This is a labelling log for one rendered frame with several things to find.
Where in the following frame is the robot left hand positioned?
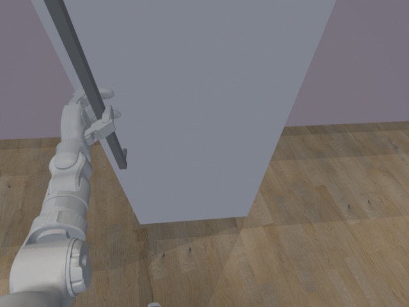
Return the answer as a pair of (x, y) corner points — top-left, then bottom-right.
(60, 85), (121, 150)

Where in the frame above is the robot left upper arm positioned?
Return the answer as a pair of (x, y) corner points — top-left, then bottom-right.
(0, 238), (92, 307)

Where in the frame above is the robot left forearm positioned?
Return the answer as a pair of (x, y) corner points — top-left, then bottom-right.
(9, 140), (93, 294)

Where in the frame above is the fridge door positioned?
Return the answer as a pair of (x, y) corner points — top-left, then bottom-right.
(31, 0), (336, 224)

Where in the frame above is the handle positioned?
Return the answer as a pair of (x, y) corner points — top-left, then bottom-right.
(44, 0), (127, 169)

